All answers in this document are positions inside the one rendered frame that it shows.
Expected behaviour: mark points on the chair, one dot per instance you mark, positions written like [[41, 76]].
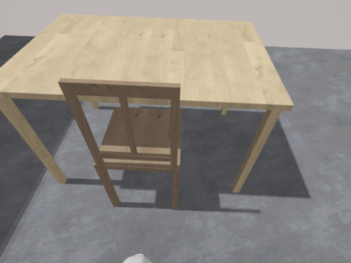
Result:
[[139, 139]]

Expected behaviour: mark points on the table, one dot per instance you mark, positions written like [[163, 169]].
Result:
[[218, 63]]

